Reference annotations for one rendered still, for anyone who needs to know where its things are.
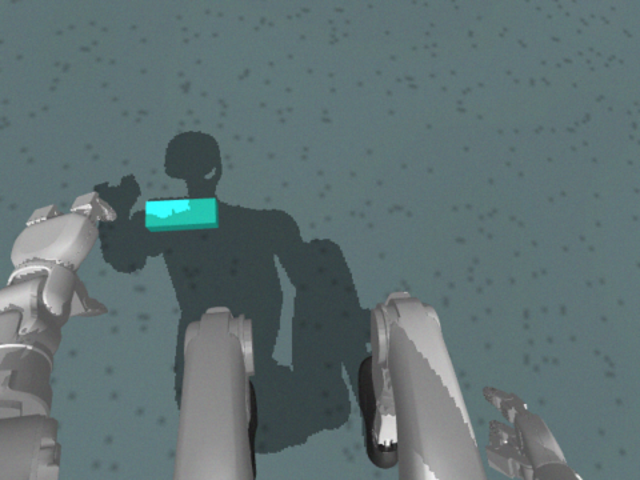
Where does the right robot arm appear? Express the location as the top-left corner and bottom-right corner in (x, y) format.
(532, 463), (583, 480)

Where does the small box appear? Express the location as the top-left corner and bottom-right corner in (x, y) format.
(145, 198), (219, 232)

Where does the left robot arm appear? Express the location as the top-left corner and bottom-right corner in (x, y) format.
(0, 261), (76, 480)

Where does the left robot hand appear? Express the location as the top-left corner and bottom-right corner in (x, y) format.
(11, 191), (117, 318)

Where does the right robot foot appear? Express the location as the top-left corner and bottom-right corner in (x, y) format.
(358, 356), (398, 469)

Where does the right robot hand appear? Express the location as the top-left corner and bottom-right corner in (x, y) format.
(483, 387), (568, 480)

